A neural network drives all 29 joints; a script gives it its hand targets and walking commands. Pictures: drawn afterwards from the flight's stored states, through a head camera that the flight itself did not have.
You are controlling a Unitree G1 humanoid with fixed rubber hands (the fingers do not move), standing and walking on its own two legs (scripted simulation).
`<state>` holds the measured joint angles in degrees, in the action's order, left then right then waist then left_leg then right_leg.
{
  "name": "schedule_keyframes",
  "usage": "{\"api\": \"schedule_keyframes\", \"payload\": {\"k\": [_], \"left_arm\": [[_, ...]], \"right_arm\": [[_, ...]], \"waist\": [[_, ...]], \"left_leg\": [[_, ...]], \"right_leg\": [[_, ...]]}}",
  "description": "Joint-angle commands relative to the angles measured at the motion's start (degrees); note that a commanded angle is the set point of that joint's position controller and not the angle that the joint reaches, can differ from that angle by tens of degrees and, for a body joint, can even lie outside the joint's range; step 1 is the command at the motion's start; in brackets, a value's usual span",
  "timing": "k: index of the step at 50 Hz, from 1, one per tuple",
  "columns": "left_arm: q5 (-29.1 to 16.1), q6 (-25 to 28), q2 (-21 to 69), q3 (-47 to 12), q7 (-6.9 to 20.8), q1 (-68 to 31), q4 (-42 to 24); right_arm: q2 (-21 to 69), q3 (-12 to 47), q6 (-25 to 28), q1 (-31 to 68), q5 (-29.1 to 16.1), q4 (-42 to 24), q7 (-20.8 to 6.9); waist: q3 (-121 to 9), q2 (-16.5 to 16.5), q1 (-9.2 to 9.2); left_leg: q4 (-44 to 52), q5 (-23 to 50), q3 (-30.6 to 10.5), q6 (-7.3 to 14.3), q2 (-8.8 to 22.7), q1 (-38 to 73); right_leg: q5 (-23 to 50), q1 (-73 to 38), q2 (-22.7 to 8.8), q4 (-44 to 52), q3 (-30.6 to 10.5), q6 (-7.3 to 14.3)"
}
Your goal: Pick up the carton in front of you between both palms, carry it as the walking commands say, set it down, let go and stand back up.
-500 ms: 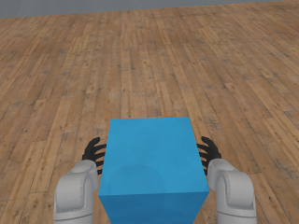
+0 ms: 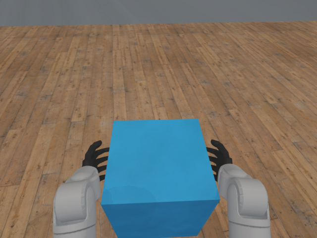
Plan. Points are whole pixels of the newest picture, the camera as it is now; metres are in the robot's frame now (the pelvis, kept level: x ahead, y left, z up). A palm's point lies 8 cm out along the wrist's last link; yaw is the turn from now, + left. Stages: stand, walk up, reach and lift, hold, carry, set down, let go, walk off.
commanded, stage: carry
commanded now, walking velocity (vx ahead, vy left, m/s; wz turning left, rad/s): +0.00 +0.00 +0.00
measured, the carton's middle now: (157, 181) +0.28 +0.00 +0.01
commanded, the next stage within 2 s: hold in 1.38 s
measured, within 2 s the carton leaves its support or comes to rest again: neither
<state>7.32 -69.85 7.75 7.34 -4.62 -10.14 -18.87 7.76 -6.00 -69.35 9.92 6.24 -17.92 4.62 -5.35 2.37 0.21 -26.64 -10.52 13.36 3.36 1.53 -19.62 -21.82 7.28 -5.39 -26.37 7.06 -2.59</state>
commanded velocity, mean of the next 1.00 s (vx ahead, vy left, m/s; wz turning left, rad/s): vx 0.00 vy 0.00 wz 0.00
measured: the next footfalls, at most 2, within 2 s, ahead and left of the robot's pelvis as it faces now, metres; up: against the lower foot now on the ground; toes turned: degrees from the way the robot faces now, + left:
none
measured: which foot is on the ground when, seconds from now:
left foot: down 0.00-1.00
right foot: down 0.00-1.00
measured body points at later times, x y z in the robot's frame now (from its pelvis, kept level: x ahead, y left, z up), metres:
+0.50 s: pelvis +0.00 -0.02 -0.01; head -0.03 -0.02 +0.44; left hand +0.28 +0.13 +0.04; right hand +0.28 -0.17 +0.04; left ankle +0.04 +0.08 -0.74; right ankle -0.10 -0.13 -0.74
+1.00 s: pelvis -0.03 -0.02 +0.00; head -0.05 -0.02 +0.45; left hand +0.27 +0.13 +0.03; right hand +0.27 -0.18 +0.03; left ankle +0.04 +0.08 -0.74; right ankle -0.10 -0.13 -0.74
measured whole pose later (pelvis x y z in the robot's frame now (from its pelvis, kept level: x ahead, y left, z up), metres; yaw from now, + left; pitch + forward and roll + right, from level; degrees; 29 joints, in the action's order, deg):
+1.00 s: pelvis -0.03 -0.02 +0.00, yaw -1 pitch +2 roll +0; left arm 14.1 -41.5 8.3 10.7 -0.8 -13.0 9.9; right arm 8.2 -10.2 -41.8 12.5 13.5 9.6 0.6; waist -5.2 0.4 0.0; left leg -29.3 -8.7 12.4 1.7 5.0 -21.9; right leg -21.8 10.3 -2.4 -30.6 7.5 0.2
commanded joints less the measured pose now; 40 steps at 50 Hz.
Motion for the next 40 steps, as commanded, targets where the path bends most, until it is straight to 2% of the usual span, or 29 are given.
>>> {"api": "schedule_keyframes", "payload": {"k": [1,3,6,14,18,22,28,33,37,40], "left_arm": [[-24.32,-0.03,50.90,-42.82,14.88,-24.77,-2.72],[-23.49,0.33,50.61,-42.45,14.95,-23.02,-0.75],[-22.41,1.58,51.01,-42.24,15.15,-22.27,1.65],[-18.98,8.66,50.97,-40.74,15.42,-22.11,6.17],[-17.37,12.50,49.52,-39.87,15.21,-22.04,7.02],[-14.23,16.27,46.59,-36.82,14.91,-20.77,10.43],[-8.91,23.19,44.98,-30.16,14.81,-23.13,19.27],[-5.11,29.62,46.75,-24.53,15.55,-27.64,27.83],[-4.35,33.14,50.00,-23.80,16.35,-30.46,31.32],[-4.77,33.50,51.46,-25.05,16.56,-30.34,31.02]], "right_arm": [[51.79,39.24,0.41,23.00,-21.13,-2.38,-13.92],[51.34,39.64,0.61,22.19,-20.69,-1.29,-13.92],[51.62,40.50,1.67,22.73,-20.52,0.04,-14.28],[51.33,40.06,8.42,23.19,-18.12,4.18,-15.07],[49.73,39.08,12.11,23.31,-16.49,5.06,-14.87],[46.97,35.98,15.98,22.08,-13.31,8.75,-14.46],[45.02,28.96,22.72,23.74,-7.85,17.20,-14.31],[46.72,23.50,29.10,28.32,-4.30,25.51,-15.04],[50.06,22.94,32.64,31.31,-3.60,28.94,-15.90],[51.56,24.14,33.05,31.32,-4.10,28.67,-16.22]], "waist": [[-18.82,-2.96,-0.27],[-18.84,-2.23,-0.20],[-17.91,-1.89,-0.13],[-15.51,-0.51,-0.15],[-14.64,-0.83,-0.17],[-13.73,-1.41,-0.24],[-11.16,-1.72,-0.24],[-10.57,-1.81,-0.27],[-11.62,-2.00,-0.28],[-12.76,-2.17,-0.22]], "left_leg": [[-3.22,37.89,-7.85,-0.12,9.24,17.71],[-4.63,41.11,-7.47,0.17,9.11,17.32],[-5.39,40.95,-6.98,0.08,8.97,16.15],[-6.29,26.29,-6.18,-0.96,7.99,11.02],[-5.54,22.94,-6.28,-1.14,8.20,11.15],[-4.43,21.47,-6.66,-1.19,8.55,11.24],[-2.19,14.57,-7.32,-1.49,8.67,10.20],[-0.63,10.54,-7.66,-1.73,8.63,9.88],[-0.11,9.55,-7.91,-1.77,8.56,10.36],[-0.17,10.52,-7.99,-1.72,8.62,10.97]], "right_leg": [[27.52,0.48,-3.84,-1.12,-1.55,-0.36],[30.73,0.85,-3.56,-2.18,-1.32,-0.36],[32.15,1.42,-3.49,-2.34,-1.32,-0.32],[36.74,-0.12,-4.87,-1.97,-2.31,1.23],[31.41,1.56,-4.63,-1.45,-2.52,2.00],[26.09,2.79,-4.17,-0.38,-2.72,2.41],[17.62,5.42,-3.89,1.75,-3.56,3.04],[12.65,6.58,-3.61,2.90,-4.23,3.56],[10.96,6.56,-3.39,2.95,-4.54,3.89],[11.31,6.24,-3.24,2.48,-4.50,3.94]]}}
